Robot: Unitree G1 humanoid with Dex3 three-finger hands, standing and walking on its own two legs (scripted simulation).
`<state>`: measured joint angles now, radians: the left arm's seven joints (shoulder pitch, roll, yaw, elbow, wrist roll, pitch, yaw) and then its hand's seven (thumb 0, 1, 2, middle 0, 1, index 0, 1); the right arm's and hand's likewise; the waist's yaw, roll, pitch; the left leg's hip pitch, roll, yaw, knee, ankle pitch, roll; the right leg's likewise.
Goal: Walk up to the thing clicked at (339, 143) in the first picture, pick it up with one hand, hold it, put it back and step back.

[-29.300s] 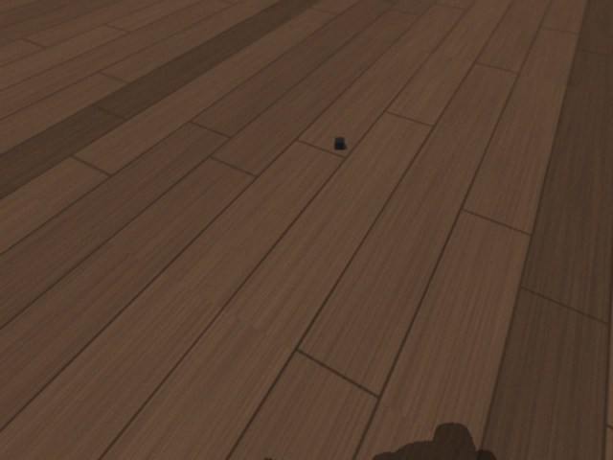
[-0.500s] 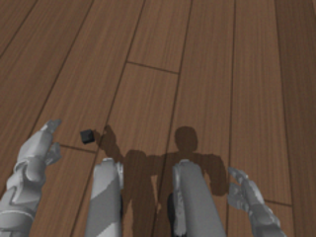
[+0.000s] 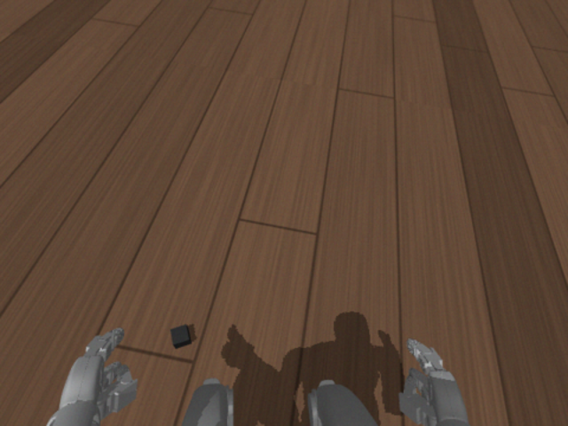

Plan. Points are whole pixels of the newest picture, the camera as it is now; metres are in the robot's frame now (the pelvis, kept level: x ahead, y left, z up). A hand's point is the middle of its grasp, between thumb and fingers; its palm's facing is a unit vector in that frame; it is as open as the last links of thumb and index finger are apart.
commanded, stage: home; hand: left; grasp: from above
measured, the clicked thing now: (181, 336) +0.43 +0.24 -0.64
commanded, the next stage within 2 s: none
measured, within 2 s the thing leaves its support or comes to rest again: neither
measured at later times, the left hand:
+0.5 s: hand (122, 402) +0.18 +0.18 +0.00, palm faces +0.07 -0.98 -0.20, open 7.4 cm
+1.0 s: hand (126, 393) +0.19 +0.18 +0.00, palm faces +0.06 -0.98 -0.21, open 7.4 cm
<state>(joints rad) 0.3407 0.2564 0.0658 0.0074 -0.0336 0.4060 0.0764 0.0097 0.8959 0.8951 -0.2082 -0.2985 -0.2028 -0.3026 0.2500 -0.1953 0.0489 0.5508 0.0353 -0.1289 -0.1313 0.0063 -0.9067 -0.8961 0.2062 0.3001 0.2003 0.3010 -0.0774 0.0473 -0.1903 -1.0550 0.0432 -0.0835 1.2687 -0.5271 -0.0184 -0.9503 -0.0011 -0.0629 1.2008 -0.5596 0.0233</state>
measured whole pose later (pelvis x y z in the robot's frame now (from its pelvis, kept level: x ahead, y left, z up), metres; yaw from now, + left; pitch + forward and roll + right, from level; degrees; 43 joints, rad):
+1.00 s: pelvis +0.03 +0.00 +0.05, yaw +1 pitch +10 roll -3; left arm 0.50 0.22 0.03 -0.13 -0.05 0.46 0.02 0.01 0.90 0.89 -0.20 -0.30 -0.20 -0.30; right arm 0.29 -0.22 0.03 0.55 0.00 -0.24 -0.18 0.01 -0.91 -0.90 0.21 0.30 0.20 0.30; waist -0.04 0.05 -0.16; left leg -0.71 0.04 -0.06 1.01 -0.47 -0.02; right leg -0.61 -0.01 -0.05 0.94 -0.50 0.02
